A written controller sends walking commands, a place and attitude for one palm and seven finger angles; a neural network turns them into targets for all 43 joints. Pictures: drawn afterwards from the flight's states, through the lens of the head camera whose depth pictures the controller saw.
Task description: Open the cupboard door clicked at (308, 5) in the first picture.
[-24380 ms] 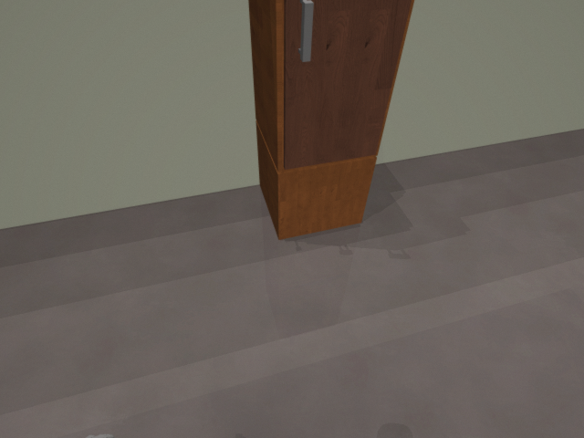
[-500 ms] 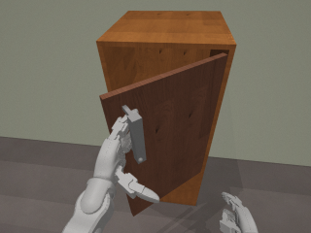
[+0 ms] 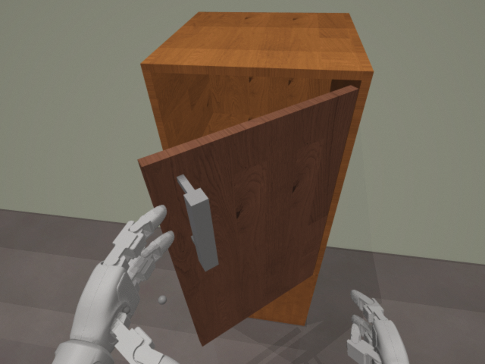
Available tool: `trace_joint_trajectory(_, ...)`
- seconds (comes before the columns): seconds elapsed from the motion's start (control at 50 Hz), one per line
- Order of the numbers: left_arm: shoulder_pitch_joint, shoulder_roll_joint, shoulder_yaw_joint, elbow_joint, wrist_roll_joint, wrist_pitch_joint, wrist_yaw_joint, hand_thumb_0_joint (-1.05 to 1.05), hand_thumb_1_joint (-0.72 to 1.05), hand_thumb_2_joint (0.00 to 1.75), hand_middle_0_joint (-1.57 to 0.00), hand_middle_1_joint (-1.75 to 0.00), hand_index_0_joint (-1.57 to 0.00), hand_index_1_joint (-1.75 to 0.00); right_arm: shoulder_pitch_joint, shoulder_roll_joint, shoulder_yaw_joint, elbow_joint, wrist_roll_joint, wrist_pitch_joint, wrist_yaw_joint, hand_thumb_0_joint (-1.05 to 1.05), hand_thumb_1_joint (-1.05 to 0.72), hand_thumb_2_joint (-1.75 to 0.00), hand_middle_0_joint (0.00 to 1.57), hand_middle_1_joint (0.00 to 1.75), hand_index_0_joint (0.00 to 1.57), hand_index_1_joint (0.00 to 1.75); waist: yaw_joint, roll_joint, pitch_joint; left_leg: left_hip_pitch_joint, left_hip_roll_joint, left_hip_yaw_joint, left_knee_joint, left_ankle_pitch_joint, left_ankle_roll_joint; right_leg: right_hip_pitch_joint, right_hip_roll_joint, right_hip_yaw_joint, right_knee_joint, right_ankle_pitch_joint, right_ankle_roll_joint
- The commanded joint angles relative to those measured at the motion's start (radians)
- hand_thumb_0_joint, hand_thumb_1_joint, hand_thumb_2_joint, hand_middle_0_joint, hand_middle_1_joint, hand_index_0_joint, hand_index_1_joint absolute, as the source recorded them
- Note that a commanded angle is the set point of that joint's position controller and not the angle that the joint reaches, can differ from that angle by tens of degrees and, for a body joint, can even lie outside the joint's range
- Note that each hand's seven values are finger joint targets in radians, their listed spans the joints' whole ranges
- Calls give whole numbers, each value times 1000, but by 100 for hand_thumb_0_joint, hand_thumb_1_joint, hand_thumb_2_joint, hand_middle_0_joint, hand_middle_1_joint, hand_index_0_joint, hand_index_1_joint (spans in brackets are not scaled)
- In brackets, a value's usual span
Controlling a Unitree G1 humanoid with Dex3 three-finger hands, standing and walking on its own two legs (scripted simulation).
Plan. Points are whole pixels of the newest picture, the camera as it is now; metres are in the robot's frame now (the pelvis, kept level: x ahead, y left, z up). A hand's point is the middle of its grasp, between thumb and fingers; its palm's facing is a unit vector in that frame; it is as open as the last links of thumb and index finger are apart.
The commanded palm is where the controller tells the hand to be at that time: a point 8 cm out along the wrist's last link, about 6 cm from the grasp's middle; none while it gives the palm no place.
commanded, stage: slide the hand sideways off the handle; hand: left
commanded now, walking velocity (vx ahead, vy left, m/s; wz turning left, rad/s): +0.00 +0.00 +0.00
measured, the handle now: (196, 223) +0.27 +0.10 +0.16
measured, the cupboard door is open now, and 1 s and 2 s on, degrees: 41 41 41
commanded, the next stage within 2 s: draw the hand back to the body in 0.36 s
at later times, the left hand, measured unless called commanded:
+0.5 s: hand (117, 315) +0.14 +0.16 +0.15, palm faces -0.03 -1.00 -0.08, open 16.3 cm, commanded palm +0.09 +0.22 +0.16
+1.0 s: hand (85, 296) +0.15 +0.20 +0.16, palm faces +0.03 -0.99 -0.17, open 16.1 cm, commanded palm +0.11 +0.26 +0.17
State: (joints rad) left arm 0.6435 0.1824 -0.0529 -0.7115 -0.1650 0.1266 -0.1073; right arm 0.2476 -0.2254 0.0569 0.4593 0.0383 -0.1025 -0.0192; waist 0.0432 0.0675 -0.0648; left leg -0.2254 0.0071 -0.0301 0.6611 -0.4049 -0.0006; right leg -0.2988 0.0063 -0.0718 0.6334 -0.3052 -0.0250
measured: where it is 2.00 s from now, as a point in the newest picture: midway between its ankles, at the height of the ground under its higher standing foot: outside the picture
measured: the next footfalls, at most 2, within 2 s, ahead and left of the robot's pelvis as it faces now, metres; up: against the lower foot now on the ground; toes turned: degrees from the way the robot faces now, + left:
none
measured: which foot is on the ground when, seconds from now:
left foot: down 0.00-1.00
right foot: down 0.00-1.00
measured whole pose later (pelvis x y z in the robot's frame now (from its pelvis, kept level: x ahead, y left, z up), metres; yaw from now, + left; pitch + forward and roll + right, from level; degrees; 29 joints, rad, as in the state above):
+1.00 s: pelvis -0.01 +0.02 +0.00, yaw +0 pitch -3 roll -2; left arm 0.56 0.30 0.23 -0.57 -0.28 0.10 -0.23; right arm 0.25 -0.23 0.07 0.55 0.06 -0.29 -0.07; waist 0.06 0.07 -0.06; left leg -0.22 0.00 -0.03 0.65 -0.38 0.02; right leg -0.27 0.00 -0.07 0.58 -0.26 0.00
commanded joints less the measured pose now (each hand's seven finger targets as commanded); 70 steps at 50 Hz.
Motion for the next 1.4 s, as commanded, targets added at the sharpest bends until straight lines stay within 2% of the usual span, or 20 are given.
trace_joint_trajectory(0.0,-14,83,119,-212,-31,-98,-21,0,-50,30,-15,-30,-15,-30,-134,-78,-44,-175,9,-102,-9,0,-90,-90,20,30,20,30,4,-64,-18,-84,-14,15,-75,214,32,50,-13,29,-116,159,11)
trace_joint_trajectory(0.04,-9,94,146,-206,-48,-113,-31,0,-50,30,-15,-30,-15,-30,-129,-78,-44,-171,10,-115,-13,0,-90,-90,20,30,20,30,2,-97,-24,-97,-14,12,-71,205,32,52,-13,34,-117,151,15)
trace_joint_trajectory(0.18,1,118,197,-184,-100,-154,-89,0,-50,30,-15,-30,-15,-30,-130,-83,-45,-163,21,-179,-24,0,-90,-90,20,30,20,30,4,-84,-15,-112,-16,6,-54,181,29,34,-11,46,-130,108,16)
trace_joint_trajectory(0.2,-8,133,217,-163,-102,-156,-91,0,-50,30,-15,-30,-15,-30,-138,-86,-46,-153,24,-188,-24,0,-90,-90,20,30,20,30,7,-47,-1,-110,-14,5,-56,170,26,31,-11,46,-133,88,11)
trace_joint_trajectory(0.28,4,153,258,-139,-116,-157,-106,0,-50,30,-15,-30,-15,-30,-135,-85,-44,-146,26,-211,-30,0,-90,-90,20,30,20,30,12,-76,-7,-120,-14,0,-68,168,24,39,-6,37,-129,90,13)
trace_joint_trajectory(0.3,8,166,276,-131,-117,-157,-105,0,-50,30,-15,-30,-15,-30,-148,-84,-45,-141,28,-216,-30,0,-90,-90,20,30,20,30,20,-31,-2,-116,-13,-2,-72,167,21,43,-6,36,-129,88,7)
trace_joint_trajectory(0.4,-29,144,240,-149,-131,-162,-121,0,-50,30,-15,-30,-15,-30,-146,-91,-40,-140,27,-250,-31,0,-90,-90,20,30,20,30,13,-37,2,-111,-15,-8,-80,156,21,37,-1,25,-127,85,10)
trace_joint_trajectory(0.44,-14,122,215,-159,-124,-162,-120,0,-50,30,-15,-30,-15,-30,-146,-90,-37,-142,27,-255,-27,0,-90,-90,20,30,20,30,11,-33,7,-114,-16,-10,-93,154,19,35,1,15,-118,93,11)
trace_joint_trajectory(0.5,-26,181,280,-136,-110,-154,-105,0,-50,30,-15,-30,-15,-30,-146,-90,-41,-127,26,-250,-28,0,-90,-90,20,30,20,30,24,-11,8,-117,-13,-11,-104,150,14,38,4,11,-118,85,4)
trace_joint_trajectory(0.62,-104,163,273,-135,-129,-130,-114,0,-50,30,-15,-30,-15,-30,-157,-96,-31,-127,29,-244,-37,0,-90,-90,20,30,20,30,13,1,23,-106,-11,-20,-133,118,10,33,6,2,-130,50,8)
trace_joint_trajectory(0.66,-117,173,290,-104,-137,-118,-119,0,-50,30,-15,-30,-15,-30,-153,-96,-29,-121,32,-247,-41,0,-90,-90,20,30,20,30,12,-46,28,-110,-8,-26,-138,110,11,30,9,-1,-138,38,10)
trace_joint_trajectory(0.84,-151,207,349,-91,-160,-89,-145,0,-50,30,-15,-30,-15,-30,-169,-100,-25,-110,35,-253,-45,0,-90,-90,20,30,20,30,21,0,6,-86,-11,-24,-163,150,1,64,9,-6,-146,83,5)
trace_joint_trajectory(0.94,-190,226,386,-61,-176,-82,-154,0,-32,37,-16,-30,-16,-30,-167,-107,-26,-96,38,-258,-50,0,-90,-90,20,30,20,30,20,1,10,-75,-10,-24,-173,148,-1,62,12,-8,-158,79,7)
trace_joint_trajectory(0.96,-238,354,414,-192,21,-176,29,0,-29,39,-16,-30,-16,-30,-151,-92,-38,-109,-6,-250,-60,0,-90,-90,20,30,20,30,46,-8,49,-148,-1,-11,-198,146,4,124,12,35,-172,83,3)
trace_joint_trajectory(0.98,-120,248,375,-80,30,-187,97,0,-26,40,-16,-30,-16,-30,-138,-79,-42,-87,-20,-247,-63,0,-90,-90,20,30,20,30,33,-41,89,-152,-2,-4,-196,119,-4,109,4,38,-186,45,-5)
trace_joint_trajectory(1.0,-108,242,356,-85,58,-205,139,0,-22,42,-16,-30,-16,-30,-132,-87,-49,-73,-22,-233,-61,0,-90,-90,20,30,20,30,35,-39,83,-134,2,-5,-206,120,-1,120,-1,43,-192,52,-8)
trace_joint_trajectory(1.02,-68,207,328,-66,69,-217,159,0,-18,43,-16,-30,-16,-30,-132,-81,-48,-71,-22,-219,-57,0,-90,-90,20,30,20,30,26,-10,91,-117,5,1,-211,133,-1,119,-5,49,-186,65,-7)
trace_joint_trajectory(1.08,-90,231,335,-87,100,-259,203,0,-8,48,-16,-30,-16,-30,-134,-86,-56,-60,-27,-194,-52,0,-90,-90,20,30,20,30,26,18,40,-70,6,13,-219,183,4,155,-12,54,-188,114,-8)
trace_joint_trajectory(1.2,-139,277,388,-34,121,-292,246,0,13,57,-17,-30,-17,-30,-149,-91,-71,-33,-32,-164,-70,0,-90,-90,20,30,20,30,25,-47,22,-12,11,15,-245,197,15,180,-18,61,-221,110,-6)
trace_joint_trajectory(1.38,-175,286,435,38,117,-301,254,0,44,70,-18,-30,-18,-30,-165,-87,-73,-5,-33,-131,-66,0,-90,-90,20,30,20,30,32,-15,27,21,10,23,-269,282,12,217,-17,64,-232,185,-6)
